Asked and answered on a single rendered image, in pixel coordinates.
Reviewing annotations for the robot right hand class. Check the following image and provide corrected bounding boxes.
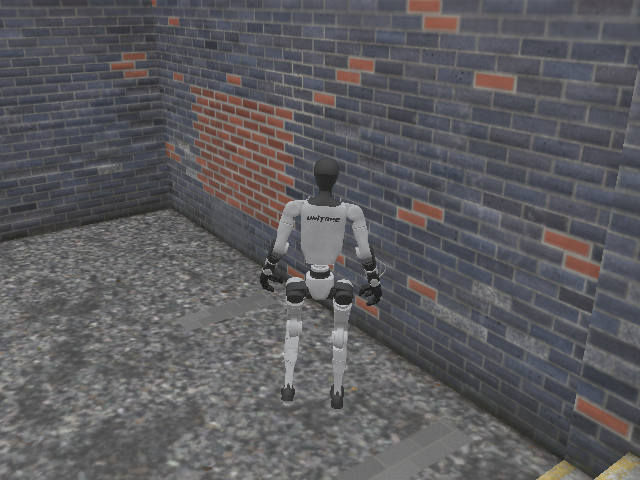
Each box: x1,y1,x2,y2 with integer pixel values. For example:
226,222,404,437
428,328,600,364
359,283,382,306

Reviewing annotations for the left robot foot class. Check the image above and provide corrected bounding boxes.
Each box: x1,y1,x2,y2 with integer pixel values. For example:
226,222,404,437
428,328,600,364
281,384,295,401

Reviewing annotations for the robot left hand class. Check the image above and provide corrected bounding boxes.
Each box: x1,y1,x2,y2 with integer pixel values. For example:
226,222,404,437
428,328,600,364
260,271,283,292

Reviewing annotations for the left robot thigh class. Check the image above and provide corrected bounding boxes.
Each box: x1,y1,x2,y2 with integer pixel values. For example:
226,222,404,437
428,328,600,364
285,277,306,337

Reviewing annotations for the robot right forearm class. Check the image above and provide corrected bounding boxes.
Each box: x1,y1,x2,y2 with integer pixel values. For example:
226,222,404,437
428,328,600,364
361,244,380,287

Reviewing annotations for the robot left forearm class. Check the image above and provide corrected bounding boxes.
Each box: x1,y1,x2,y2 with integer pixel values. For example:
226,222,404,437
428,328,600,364
262,238,282,276

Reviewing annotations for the robot left upper arm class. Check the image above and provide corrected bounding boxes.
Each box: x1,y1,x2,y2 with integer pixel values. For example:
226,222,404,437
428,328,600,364
272,200,304,255

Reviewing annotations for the robot right upper arm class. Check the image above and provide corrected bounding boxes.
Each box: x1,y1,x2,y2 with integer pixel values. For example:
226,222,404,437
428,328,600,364
345,203,372,260

